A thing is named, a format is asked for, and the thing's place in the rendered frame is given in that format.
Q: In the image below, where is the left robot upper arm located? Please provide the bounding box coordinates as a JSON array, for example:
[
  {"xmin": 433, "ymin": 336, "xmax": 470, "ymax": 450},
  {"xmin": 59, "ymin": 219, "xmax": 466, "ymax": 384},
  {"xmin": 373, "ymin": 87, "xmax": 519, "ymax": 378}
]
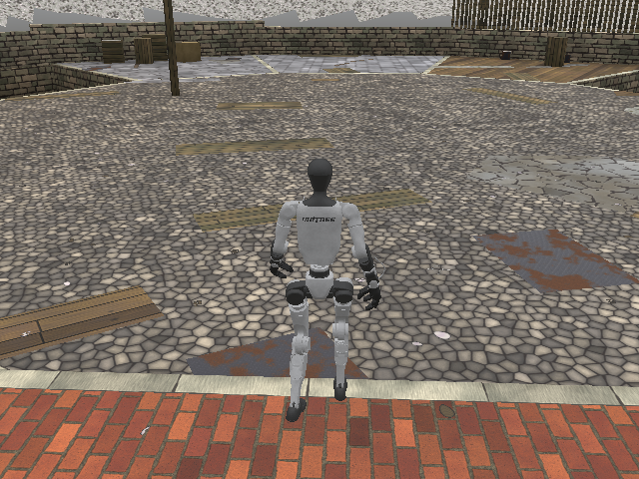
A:
[{"xmin": 273, "ymin": 201, "xmax": 299, "ymax": 254}]

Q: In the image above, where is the robot left forearm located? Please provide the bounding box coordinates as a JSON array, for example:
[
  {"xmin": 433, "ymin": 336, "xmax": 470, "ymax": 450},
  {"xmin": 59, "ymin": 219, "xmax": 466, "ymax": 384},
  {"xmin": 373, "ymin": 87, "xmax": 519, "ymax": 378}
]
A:
[{"xmin": 270, "ymin": 239, "xmax": 284, "ymax": 267}]

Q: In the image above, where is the right robot upper arm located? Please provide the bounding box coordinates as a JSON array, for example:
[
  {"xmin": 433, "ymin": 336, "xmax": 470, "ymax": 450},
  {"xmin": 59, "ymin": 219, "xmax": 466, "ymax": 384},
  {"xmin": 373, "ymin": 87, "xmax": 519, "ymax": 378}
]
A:
[{"xmin": 340, "ymin": 202, "xmax": 367, "ymax": 259}]

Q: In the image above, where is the left robot foot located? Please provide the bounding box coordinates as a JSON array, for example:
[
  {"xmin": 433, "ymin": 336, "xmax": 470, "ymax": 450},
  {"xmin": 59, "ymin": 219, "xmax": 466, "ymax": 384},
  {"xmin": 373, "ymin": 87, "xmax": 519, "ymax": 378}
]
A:
[{"xmin": 286, "ymin": 398, "xmax": 307, "ymax": 422}]

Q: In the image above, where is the robot left hand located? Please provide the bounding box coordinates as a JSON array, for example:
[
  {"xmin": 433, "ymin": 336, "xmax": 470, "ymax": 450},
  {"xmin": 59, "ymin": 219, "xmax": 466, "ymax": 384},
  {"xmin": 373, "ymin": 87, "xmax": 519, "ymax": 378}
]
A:
[{"xmin": 270, "ymin": 261, "xmax": 294, "ymax": 278}]

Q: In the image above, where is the robot right hand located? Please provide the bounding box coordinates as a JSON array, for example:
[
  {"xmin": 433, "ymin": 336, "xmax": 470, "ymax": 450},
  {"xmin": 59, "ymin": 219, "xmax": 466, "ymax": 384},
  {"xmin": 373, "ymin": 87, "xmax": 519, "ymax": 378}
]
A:
[{"xmin": 357, "ymin": 285, "xmax": 381, "ymax": 310}]

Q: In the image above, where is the robot torso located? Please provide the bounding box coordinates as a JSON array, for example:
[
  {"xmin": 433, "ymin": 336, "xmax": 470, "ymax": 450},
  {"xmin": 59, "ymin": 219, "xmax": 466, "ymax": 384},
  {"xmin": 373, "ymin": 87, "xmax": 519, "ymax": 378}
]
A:
[{"xmin": 297, "ymin": 197, "xmax": 343, "ymax": 299}]

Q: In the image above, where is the robot right forearm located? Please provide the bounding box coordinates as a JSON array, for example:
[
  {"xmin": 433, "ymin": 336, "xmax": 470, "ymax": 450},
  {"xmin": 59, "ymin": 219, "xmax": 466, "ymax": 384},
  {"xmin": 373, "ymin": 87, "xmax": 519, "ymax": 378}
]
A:
[{"xmin": 358, "ymin": 244, "xmax": 379, "ymax": 288}]

